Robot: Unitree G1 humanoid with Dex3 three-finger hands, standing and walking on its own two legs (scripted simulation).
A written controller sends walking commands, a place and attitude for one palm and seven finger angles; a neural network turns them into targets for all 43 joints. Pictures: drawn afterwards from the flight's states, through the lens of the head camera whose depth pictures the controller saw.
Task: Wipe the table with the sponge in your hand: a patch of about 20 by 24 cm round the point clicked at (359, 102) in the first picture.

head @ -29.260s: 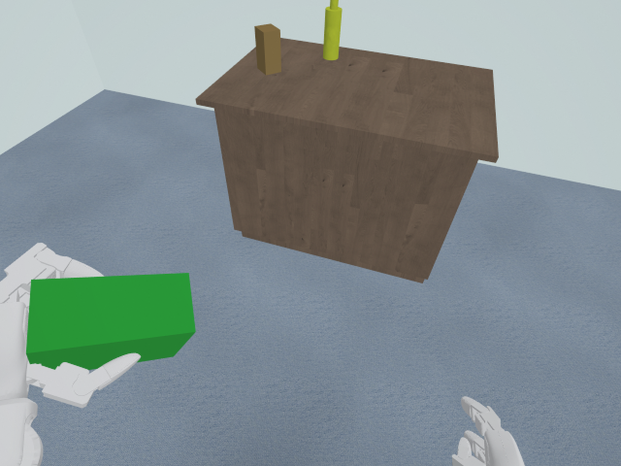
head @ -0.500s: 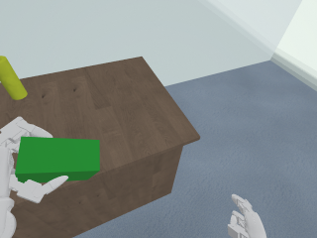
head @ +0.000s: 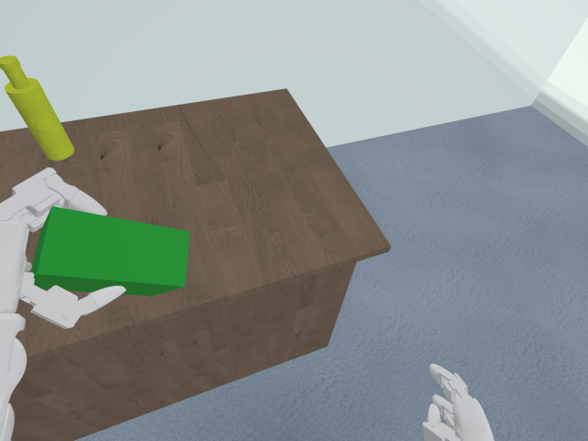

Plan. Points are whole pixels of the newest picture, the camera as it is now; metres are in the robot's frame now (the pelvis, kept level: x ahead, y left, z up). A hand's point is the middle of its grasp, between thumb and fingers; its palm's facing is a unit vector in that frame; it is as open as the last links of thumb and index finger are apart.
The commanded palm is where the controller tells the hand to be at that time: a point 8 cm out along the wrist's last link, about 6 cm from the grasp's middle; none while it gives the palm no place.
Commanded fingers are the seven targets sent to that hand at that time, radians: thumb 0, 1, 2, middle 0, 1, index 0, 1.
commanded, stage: turn the palm down, sponge in hand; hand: left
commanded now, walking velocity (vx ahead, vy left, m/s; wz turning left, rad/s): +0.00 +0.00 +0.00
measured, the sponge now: (132, 261) +0.26 +0.22 +0.13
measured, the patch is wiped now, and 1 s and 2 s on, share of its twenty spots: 0.00 0.00 0.00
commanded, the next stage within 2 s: none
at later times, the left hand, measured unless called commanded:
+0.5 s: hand (73, 284) +0.21 +0.25 +0.16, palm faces +0.48 -0.58 -0.66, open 10.3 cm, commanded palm +0.17 +0.26 +0.18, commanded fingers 0.00 0.10 1.30 -1.20 -1.60 -1.20 -1.60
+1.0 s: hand (109, 300) +0.23 +0.24 +0.11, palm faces +0.20 -0.39 -0.90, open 10.3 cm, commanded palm +0.20 +0.24 +0.17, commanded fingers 0.00 0.10 1.30 -1.20 -1.60 -1.20 -1.60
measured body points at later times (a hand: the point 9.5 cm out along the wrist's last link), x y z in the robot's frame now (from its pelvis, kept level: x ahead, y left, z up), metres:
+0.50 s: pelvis -0.02 -0.05 -0.01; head -0.04 -0.07 +0.44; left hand +0.18 +0.28 +0.19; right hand +0.17 -0.27 -0.11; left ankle +0.05 +0.09 -0.74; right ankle -0.02 -0.14 -0.74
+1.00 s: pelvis +0.01 -0.05 -0.01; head +0.01 -0.09 +0.43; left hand +0.21 +0.26 +0.16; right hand +0.22 -0.30 -0.10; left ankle +0.05 +0.09 -0.74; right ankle -0.02 -0.14 -0.74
